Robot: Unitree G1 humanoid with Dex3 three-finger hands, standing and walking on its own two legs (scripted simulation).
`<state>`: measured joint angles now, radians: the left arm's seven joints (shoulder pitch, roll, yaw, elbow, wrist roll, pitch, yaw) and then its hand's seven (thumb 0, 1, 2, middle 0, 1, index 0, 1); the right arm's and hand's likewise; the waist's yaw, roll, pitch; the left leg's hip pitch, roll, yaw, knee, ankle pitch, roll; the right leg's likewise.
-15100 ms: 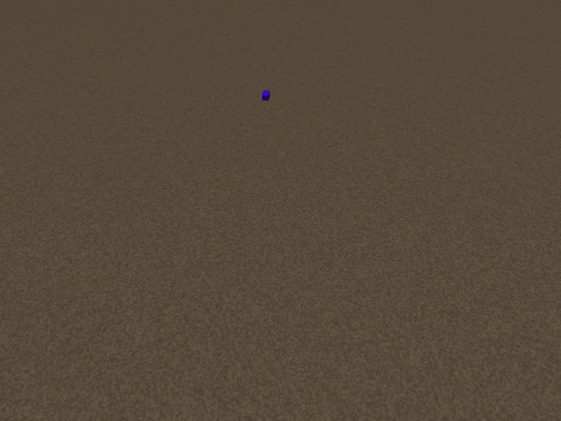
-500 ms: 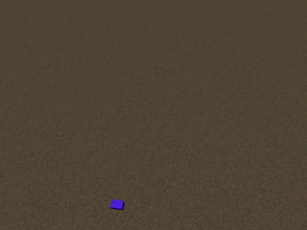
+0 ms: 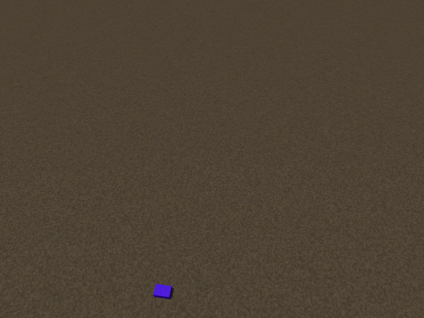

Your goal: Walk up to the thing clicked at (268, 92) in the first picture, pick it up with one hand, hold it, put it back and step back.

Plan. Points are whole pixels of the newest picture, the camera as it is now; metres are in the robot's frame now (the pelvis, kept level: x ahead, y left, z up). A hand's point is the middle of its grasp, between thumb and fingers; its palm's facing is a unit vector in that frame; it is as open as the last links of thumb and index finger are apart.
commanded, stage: stand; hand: left
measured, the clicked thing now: (163, 291) +0.40 +0.23 -0.77
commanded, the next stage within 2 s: walk up in 0.60 s
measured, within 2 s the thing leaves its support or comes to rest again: neither
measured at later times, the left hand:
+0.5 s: hand out of the picture +0.08 +0.25 -0.15, palm faces -0.02 -0.94 -0.35, open 7.4 cm
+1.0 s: hand out of the picture +0.07 +0.30 -0.19, palm faces -0.05 -0.93 -0.36, open 7.4 cm
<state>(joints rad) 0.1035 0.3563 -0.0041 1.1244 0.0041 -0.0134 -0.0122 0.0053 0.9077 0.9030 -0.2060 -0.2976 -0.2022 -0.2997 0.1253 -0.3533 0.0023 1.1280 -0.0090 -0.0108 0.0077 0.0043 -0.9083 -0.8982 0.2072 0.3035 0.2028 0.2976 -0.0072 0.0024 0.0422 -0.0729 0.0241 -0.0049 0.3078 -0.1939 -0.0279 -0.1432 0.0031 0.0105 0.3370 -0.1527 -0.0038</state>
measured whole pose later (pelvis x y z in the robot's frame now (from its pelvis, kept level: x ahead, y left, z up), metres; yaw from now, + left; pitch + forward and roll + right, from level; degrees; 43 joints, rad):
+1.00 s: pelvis -0.08 +0.04 -0.02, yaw +1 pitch -2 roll -1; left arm 0.00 0.42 0.05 0.90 0.01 0.08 0.03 0.01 0.91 0.90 -0.21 -0.30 -0.20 -0.30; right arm 0.15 -0.37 -0.06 0.96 -0.03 0.05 0.01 0.00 -0.91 -0.90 0.21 0.30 0.20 0.30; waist -0.03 -0.07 0.22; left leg -0.26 -0.02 -0.01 0.63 -0.35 0.03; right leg -0.49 0.08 0.16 0.97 -0.50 -0.01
